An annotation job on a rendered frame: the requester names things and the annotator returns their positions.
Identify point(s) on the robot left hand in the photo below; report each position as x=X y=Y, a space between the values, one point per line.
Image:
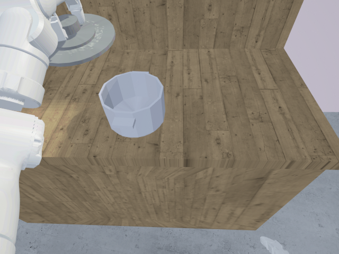
x=75 y=7

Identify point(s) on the knob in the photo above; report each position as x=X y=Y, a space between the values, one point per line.
x=70 y=23

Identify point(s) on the left robot upper arm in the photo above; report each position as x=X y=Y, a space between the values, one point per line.
x=21 y=141

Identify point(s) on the lid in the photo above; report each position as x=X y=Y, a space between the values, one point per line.
x=94 y=38

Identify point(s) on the pot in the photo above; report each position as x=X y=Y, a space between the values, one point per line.
x=133 y=103

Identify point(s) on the table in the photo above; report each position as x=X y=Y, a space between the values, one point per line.
x=242 y=133

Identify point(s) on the robot right hand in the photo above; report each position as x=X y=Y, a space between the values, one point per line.
x=273 y=246

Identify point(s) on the left robot forearm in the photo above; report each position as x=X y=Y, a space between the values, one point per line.
x=26 y=42

